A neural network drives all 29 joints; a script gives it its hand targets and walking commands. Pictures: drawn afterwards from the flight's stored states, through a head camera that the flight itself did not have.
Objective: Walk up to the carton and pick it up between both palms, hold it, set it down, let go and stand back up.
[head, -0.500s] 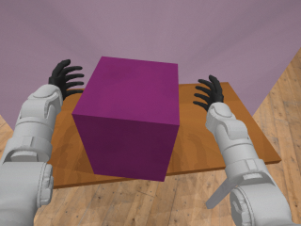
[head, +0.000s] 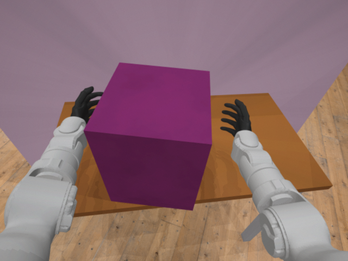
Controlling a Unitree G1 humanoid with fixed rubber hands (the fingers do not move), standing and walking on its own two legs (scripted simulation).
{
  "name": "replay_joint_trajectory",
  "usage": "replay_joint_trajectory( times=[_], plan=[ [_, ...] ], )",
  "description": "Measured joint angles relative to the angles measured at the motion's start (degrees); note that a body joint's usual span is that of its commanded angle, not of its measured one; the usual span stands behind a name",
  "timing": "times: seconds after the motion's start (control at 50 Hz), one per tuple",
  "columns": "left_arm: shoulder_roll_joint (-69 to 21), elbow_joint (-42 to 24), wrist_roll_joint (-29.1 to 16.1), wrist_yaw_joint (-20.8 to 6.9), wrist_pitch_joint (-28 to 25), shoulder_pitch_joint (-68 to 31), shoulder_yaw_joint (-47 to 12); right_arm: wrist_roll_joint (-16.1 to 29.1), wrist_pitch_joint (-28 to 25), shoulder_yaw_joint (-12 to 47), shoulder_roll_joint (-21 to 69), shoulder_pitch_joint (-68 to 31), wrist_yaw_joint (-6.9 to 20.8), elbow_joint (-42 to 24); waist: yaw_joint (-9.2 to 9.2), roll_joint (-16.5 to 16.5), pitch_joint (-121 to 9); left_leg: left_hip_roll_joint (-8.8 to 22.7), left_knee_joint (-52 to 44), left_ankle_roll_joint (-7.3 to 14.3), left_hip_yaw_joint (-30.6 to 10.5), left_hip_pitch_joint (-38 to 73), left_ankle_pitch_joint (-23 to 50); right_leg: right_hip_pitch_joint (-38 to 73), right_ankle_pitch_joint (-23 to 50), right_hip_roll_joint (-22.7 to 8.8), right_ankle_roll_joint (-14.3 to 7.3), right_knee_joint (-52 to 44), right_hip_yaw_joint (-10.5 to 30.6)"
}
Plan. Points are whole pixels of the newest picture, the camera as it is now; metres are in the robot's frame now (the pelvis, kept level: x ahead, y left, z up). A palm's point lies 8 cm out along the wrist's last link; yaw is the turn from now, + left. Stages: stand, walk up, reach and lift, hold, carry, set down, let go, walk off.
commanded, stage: reach and lift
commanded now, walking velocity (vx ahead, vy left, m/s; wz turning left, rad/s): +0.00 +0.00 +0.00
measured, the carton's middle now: (157, 139) +0.43 +0.02 +0.05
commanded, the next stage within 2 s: none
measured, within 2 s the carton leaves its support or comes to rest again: neither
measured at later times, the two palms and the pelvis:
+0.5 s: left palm (86, 112) +0.46 +0.18 +0.13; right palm (226, 126) +0.40 -0.15 +0.11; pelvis +0.01 +0.00 +0.00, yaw +0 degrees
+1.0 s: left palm (88, 113) +0.45 +0.17 +0.13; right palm (225, 127) +0.40 -0.15 +0.11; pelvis +0.01 +0.01 +0.01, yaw +0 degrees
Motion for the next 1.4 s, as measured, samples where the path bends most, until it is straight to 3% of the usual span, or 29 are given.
replay_joint_trajectory(
  times=[0.32, 0.42, 0.56, 0.94, 1.1, 1.22, 1.4],
  plan=[
    [-1.0, -10.5, 7.5, -1.4, 5.5, 3.5, 6.3, 4.4, -0.7, 4.0, 1.1, 2.7, -3.7, -5.3, 0.61, -1.7, 1.9, 0.8, -2.3, -0.6, 0.1, 4.8, -0.2, 5.1, 0.4, 1.0, -0.4, -3.2, 0.2],
    [-2.2, -13.3, 9.0, -0.8, 7.1, 3.4, 7.5, 2.1, 0.0, 2.0, 3.1, 2.8, -4.2, -7.3, 1.40, -1.6, 2.3, 0.8, -2.7, -0.5, 0.3, 4.2, 0.3, 4.6, 1.1, 0.9, -0.3, -3.9, 0.4],
    [-5.4, -17.5, 14.0, -0.3, 9.4, 3.9, 10.3, -5.0, -0.5, -4.5, 6.8, 2.1, -5.7, -8.0, 2.07, -1.4, 3.0, 0.4, -3.1, -0.2, -0.1, 4.2, 0.7, 5.2, 1.8, 0.6, 0.0, -5.2, -0.1],
    [-9.2, -21.2, 20.9, 0.1, 10.7, 5.3, 15.3, -11.9, -3.5, -11.5, 8.2, 2.9, -1.8, -6.6, 1.97, -2.8, 6.3, -0.3, -4.5, 0.3, 0.0, 9.6, 0.4, 10.7, 1.7, -0.1, 0.7, -6.9, 0.0],
    [-12.0, -23.7, 27.0, -2.7, 10.5, 6.0, 20.6, -18.5, -6.4, -16.9, 10.1, 4.5, 0.2, -7.5, 2.44, -3.4, 9.0, -0.9, -6.4, 0.5, -0.1, 13.8, 0.8, 14.7, 1.6, -0.6, 1.1, -8.1, -0.1],
    [-15.9, -26.1, 33.2, -5.7, 10.8, 7.8, 25.8, -24.2, -7.2, -22.5, 12.6, 8.0, 2.9, -11.5, 3.85, -3.2, 9.5, -1.2, -7.9, 0.4, -0.1, 17.4, 0.5, 18.4, 1.4, -0.8, 1.2, -9.7, -0.1],
    [-18.2, -31.6, 34.7, -7.4, 12.1, 12.0, 27.7, -25.7, -6.9, -22.0, 13.6, 11.1, 3.7, -14.6, 4.24, -2.7, 10.3, -1.3, -8.6, 0.5, -0.2, 21.2, -0.2, 22.2, 0.7, -0.8, 1.3, -10.4, -0.2]
  ],
)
